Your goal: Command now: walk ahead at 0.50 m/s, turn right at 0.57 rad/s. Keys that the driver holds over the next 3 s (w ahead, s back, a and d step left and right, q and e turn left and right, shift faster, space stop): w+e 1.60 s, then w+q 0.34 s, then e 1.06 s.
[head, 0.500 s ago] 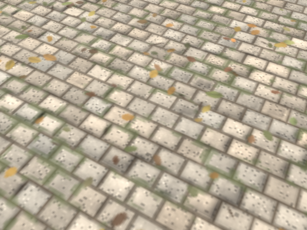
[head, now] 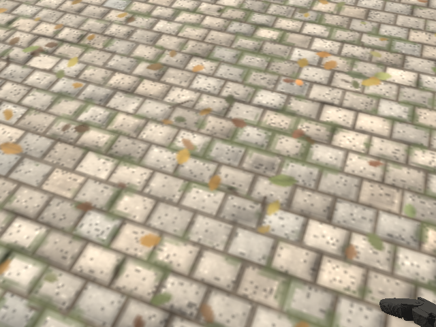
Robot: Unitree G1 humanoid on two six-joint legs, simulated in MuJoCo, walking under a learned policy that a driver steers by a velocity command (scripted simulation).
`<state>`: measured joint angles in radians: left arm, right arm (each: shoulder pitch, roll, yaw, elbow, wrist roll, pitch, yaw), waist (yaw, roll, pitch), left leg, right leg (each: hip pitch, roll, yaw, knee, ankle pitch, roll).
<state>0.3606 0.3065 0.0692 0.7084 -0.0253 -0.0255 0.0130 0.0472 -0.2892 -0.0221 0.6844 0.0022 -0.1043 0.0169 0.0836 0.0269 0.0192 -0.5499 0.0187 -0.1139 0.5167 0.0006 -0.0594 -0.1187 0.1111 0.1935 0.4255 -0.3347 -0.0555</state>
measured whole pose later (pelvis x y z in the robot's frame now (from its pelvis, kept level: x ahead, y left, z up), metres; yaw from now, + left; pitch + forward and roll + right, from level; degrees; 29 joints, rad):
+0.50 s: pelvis +0.26 +0.00 +0.00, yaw -18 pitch +2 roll +2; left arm 0.09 0.28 0.06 0.58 -0.02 -0.02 -0.05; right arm 0.34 -0.31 -0.07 0.85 0.01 -0.07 0.00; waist -0.10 -0.04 0.04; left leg 0.08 0.01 0.20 0.25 -0.35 -0.02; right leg -0.64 -0.08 -0.01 0.68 -0.05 -0.03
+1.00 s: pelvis +0.52 -0.12 +0.00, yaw -36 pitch +2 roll +0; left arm 0.38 0.30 0.07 0.70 -0.03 -0.03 0.01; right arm 0.01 -0.29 -0.03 0.69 0.00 -0.10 0.03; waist 0.09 0.04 0.03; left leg -0.55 0.02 -0.10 0.51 0.02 -0.05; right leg -0.09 0.11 0.19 0.43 -0.35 -0.06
